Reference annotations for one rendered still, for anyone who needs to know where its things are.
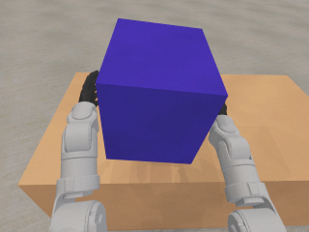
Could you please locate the right robot hand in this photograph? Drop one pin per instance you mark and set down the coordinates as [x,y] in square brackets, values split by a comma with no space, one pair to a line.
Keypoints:
[223,110]

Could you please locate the pedestal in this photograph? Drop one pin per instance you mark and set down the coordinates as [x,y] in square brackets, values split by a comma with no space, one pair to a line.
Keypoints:
[270,111]

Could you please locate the right robot upper arm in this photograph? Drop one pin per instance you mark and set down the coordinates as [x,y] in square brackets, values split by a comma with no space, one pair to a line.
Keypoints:
[254,220]

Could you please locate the right robot forearm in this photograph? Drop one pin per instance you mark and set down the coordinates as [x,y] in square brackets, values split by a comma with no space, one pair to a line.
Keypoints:
[243,185]

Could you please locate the left robot upper arm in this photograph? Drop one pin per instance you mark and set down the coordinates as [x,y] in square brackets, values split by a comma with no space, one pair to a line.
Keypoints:
[81,216]

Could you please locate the left robot hand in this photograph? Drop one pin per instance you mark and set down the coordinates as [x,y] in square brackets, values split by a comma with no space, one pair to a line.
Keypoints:
[88,92]

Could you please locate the left robot forearm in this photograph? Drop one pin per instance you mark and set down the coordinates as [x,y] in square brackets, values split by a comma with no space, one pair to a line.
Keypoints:
[79,152]

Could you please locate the carton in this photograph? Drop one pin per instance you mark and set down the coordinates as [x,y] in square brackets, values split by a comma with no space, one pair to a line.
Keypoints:
[159,92]

